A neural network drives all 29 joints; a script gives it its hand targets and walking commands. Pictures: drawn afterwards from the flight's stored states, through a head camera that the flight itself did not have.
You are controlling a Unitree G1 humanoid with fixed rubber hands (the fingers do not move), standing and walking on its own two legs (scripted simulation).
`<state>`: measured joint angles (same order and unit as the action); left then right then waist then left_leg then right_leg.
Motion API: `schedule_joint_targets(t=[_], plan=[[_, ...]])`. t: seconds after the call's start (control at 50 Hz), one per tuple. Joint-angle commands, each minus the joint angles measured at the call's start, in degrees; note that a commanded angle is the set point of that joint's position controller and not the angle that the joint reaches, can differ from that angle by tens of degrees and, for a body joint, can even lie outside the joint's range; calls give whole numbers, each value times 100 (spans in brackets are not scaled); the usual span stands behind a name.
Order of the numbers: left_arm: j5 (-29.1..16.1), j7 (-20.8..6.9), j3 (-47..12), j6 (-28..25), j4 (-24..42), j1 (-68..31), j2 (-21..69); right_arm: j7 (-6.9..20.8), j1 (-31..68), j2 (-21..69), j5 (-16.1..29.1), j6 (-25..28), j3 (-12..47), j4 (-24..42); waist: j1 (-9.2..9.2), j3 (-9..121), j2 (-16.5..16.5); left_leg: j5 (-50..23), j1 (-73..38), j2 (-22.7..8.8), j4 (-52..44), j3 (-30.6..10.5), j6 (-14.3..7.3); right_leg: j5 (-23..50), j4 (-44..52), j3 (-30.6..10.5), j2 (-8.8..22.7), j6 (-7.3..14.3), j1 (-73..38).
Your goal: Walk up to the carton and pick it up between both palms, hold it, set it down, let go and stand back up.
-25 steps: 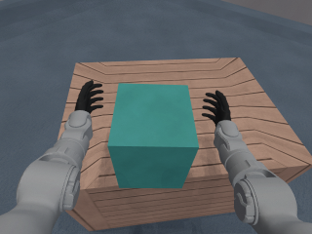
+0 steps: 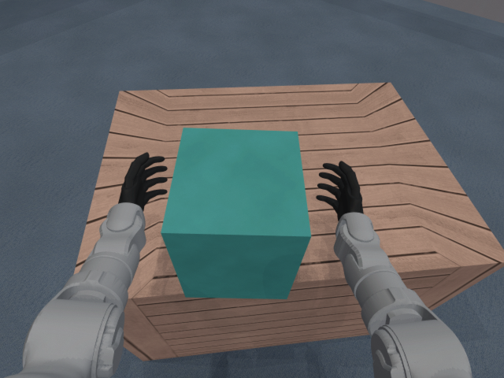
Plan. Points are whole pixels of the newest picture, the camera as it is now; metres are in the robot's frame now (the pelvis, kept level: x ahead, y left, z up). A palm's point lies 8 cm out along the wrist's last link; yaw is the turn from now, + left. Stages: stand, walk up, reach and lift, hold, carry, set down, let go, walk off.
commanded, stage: set down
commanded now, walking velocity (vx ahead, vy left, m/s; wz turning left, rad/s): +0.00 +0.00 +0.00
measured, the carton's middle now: (238, 219) +0.42 +0.00 -0.02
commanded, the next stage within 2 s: none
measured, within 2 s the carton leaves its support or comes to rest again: neither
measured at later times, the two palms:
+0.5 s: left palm (110, 191) +0.41 +0.20 +0.09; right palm (354, 197) +0.39 -0.18 +0.08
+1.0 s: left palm (126, 163) +0.44 +0.17 +0.12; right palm (364, 176) +0.40 -0.19 +0.12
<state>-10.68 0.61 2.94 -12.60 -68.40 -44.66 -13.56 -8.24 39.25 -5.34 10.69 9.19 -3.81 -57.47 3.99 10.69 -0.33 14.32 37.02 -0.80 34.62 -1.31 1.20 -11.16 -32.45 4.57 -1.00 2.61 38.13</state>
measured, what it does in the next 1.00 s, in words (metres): stands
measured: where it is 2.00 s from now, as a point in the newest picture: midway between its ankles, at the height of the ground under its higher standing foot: outside the picture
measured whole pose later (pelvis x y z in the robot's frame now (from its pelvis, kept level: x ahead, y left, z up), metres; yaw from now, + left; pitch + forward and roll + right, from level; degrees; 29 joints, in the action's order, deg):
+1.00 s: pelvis +0.02 +0.01 +0.02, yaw -3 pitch +2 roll -1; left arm -2.1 -1.3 7.1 4.4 -55.9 -43.7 -11.1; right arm -11.0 41.2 -10.8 20.3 0.7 4.7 -56.6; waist 1.4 3.0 1.6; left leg 12.8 11.7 -1.4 22.6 2.4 0.2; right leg -8.0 -19.8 0.7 -2.1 1.5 13.7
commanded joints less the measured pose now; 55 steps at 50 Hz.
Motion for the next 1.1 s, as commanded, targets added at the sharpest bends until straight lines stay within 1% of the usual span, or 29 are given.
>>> schedule_joint_targets(t=[0.0, 0.04, 0.1, 0.16, 0.24, 0.28, 0.34, 0.44, 0.52, 0.58, 0.6, 0.62, 0.64, 0.66, 0.68, 0.7, 0.72, 0.74, 0.76, 0.78, 0.8, 0.82, 0.84, 0.88, 0.9, 0.94, 1.0, 1.04, 1.08], plan=[[-1, -39, 159, -230, 1529, -2653, -1009, -67, 2360, -695, -84, 246, -57, 1650, 18, 3727, -173, -1267, -542, 299, -485, 296, 41, 2094, 23, -495, 49, -431, -3710], [-42, -30, 153, -148, 1809, -2557, -1023, -77, 2257, -688, -6, 184, 5, 1888, -35, 3703, -200, -1297, -646, 291, -544, 295, 44, 2084, 64, -499, 41, -413, -3787], [-59, -61, 163, 54, 2145, -2202, -1011, -88, 1944, -691, 139, 72, 159, 2166, -107, 3562, -180, -1483, -864, 287, -620, 281, 49, 2283, 130, -509, 33, -407, -4008], [-59, -132, 147, 284, 2182, -2095, -1005, -101, 1858, -709, 222, -72, 219, 2138, -150, 3122, -127, -1336, -956, 277, -753, 255, 33, 2106, 258, -514, 41, -386, -4038], [-62, -137, 123, 487, 2224, -2053, -993, -91, 1844, -775, 307, -177, 232, 2039, -225, 2693, -114, -1232, -1217, 242, -881, 229, 46, 1886, 444, -475, 22, -330, -3956], [-74, -137, 75, 542, 2088, -2176, -989, -79, 1961, -821, 301, -216, 203, 1869, -220, 2462, -114, -1114, -1279, 223, -925, 211, 50, 1719, 518, -450, 16, -302, -3839], [-21, -136, 52, 555, 2016, -1995, -895, -79, 1771, -826, 332, -160, 233, 1648, -230, 2235, -111, -1194, -1532, 200, -973, 182, 67, 1765, 633, -415, 3, -269, -3842], [60, -146, -12, 460, 1884, -1922, -811, -86, 1657, -883, 338, 46, 205, 1285, -173, 1941, -174, -1319, -1752, 180, -1024, 133, 115, 1835, 759, -357, -13, -216, -3830], [128, -137, -34, 342, 1991, -1673, -727, -85, 1408, -901, 330, 283, 190, 1212, -154, 1890, -230, -1601, -1975, 173, -1007, 110, 170, 1968, 837, -315, -44, -176, -3857], [114, -103, -81, 254, 2196, -1602, -705, -68, 1325, -938, 289, 414, 127, 1339, -123, 1929, -280, -1664, -2041, 165, -1000, 110, 195, 1900, 862, -300, -57, -150, -3810], [-432, 93, -384, 533, 2875, -6164, -1630, -100, 5298, -2025, -444, -239, -1162, 2913, 718, 3248, -392, -25, -871, 263, -1183, 397, 45, 715, 869, -441, 108, -169, -2638], [-999, 376, -688, 604, 2202, -5361, -1395, -1, 4788, -1553, -500, -594, -1092, 2227, 496, 2866, -183, 547, -618, 192, -1102, 286, -164, 208, 535, -358, 66, -143, -2504], [-1006, 518, -796, 708, 2331, -5279, -960, 63, 4598, -1493, -570, -716, -1043, 2364, 313, 3340, -130, 354, -1092, 84, -1080, 271, -101, 433, 513, -277, 35, -126, -2301], [-1036, 617, -823, 780, 2518, -4991, -805, 86, 4231, -1328, -515, -826, -907, 2444, 166, 3964, -174, -165, -1370, 77, -914, 237, -75, 980, 451, -317, 51, -150, -2496], [-1063, 618, -833, 874, 2609, -4685, -833, 71, 4057, -1266, -316, -927, -738, 2447, 97, 4501, -236, -1043, -1675, 100, -706, 193, 9, 1764, 371, -364, 19, -176, -2851], [-957, 543, -722, 979, 2518, -4454, -1009, 30, 3940, -1250, -80, -1024, -509, 2231, 38, 4692, -367, -1908, -2016, 125, -547, 176, 130, 2507, 328, -379, -31, -219, -3226], [-740, 427, -533, 1089, 2239, -4243, -1198, -28, 3848, -1288, 136, -1097, -264, 1815, -26, 4581, -464, -2481, -2269, 147, -468, 175, 227, 3009, 342, -381, -69, -274, -3532], [-457, 293, -324, 1217, 1867, -3888, -1266, -88, 3658, -1322, 356, -1138, 3, 1253, -98, 4270, -461, -2803, -2346, 159, -471, 191, 266, 3297, 358, -381, -87, -335, -3787], [-130, 154, -78, 1345, 1533, -3332, -1221, -147, 3296, -1309, 602, -1152, 312, 692, -182, 3809, -368, -2912, -2308, 187, -542, 197, 239, 3395, 408, -409, -77, -412, -4044], [168, 34, 146, 1450, 1309, -2730, -1137, -208, 2837, -1230, 842, -1142, 575, 303, -260, 3305, -271, -2832, -2247, 217, -680, 197, 174, 3429, 474, -441, -35, -495, -4270], [412, -56, 305, 1528, 1196, -2199, -1062, -267, 2438, -1146, 1026, -1105, 772, 128, -323, 2865, -187, -2667, -2214, 222, -873, 202, 114, 3461, 537, -458, -1, -552, -4433], [586, -127, 389, 1577, 1189, -1855, -977, -310, 2219, -1104, 1117, -1042, 879, 104, -372, 2562, -122, -2558, -2282, 207, -1060, 217, 80, 3445, 603, -460, -14, -554, -4528], [729, -176, 462, 1606, 1211, -1632, -879, -327, 2059, -1071, 1149, -960, 939, 118, -415, 2229, -86, -2517, -2437, 189, -1189, 242, 66, 3326, 695, -451, -51, -515, -4545], [910, -213, 578, 1598, 1442, -1435, -702, -310, 1862, -1024, 1135, -776, 938, 287, -498, 1568, -58, -2488, -2759, 156, -1300, 288, 65, 2835, 935, -396, -136, -405, -4348], [948, -204, 617, 1578, 1656, -1424, -635, -294, 1807, -1009, 1089, -694, 889, 467, -522, 1311, -51, -2453, -2878, 141, -1316, 312, 70, 2561, 1053, -371, -172, -364, -4194], [961, -162, 656, 1514, 2126, -1418, -516, -262, 1723, -954, 912, -550, 731, 934, -512, 952, -5, -2320, -2996, 126, -1313, 369, 85, 2118, 1226, -336, -219, -342, -3923], [841, -69, 596, 1359, 2960, -1615, -465, -220, 1772, -877, 513, -392, 329, 1855, -395, 988, -2, -1980, -2867, 157, -1289, 445, 106, 1794, 1290, -342, -212, -378, -3758], [614, 17, 416, 1196, 3495, -1840, -498, -183, 1900, -866, 219, -306, 11, 2508, -274, 1401, -98, -1724, -2704, 177, -1228, 455, 121, 1755, 1193, -350, -187, -367, -3753], [366, 122, 213, 960, 3900, -1914, -549, -136, 1877, -830, -22, -234, -199, 3005, -165, 1950, -213, -1615, -2629, 181, -1109, 411, 147, 1859, 1047, -343, -172, -338, -3738]])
